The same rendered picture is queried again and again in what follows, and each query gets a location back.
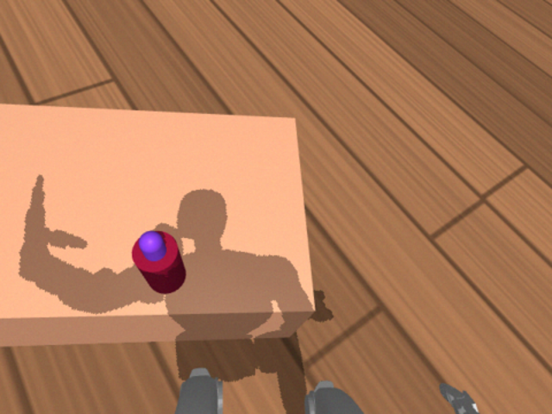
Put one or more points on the right robot hand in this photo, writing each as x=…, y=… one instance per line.
x=460, y=401

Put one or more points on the bottle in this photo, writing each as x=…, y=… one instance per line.
x=156, y=255

